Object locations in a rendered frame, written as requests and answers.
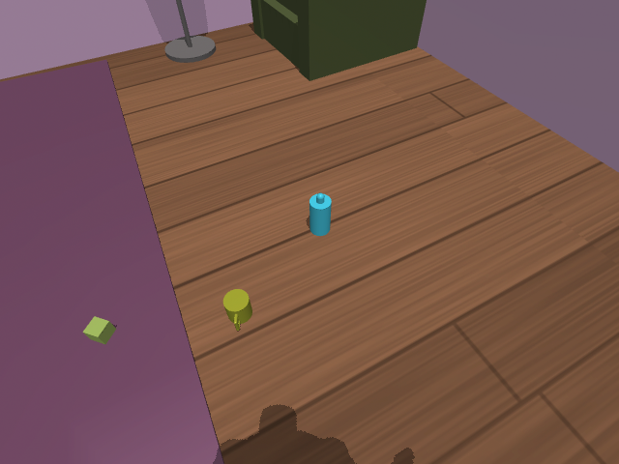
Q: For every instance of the armchair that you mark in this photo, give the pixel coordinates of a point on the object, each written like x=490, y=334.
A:
x=322, y=37

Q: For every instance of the floor lamp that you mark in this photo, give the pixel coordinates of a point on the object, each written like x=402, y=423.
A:
x=189, y=48

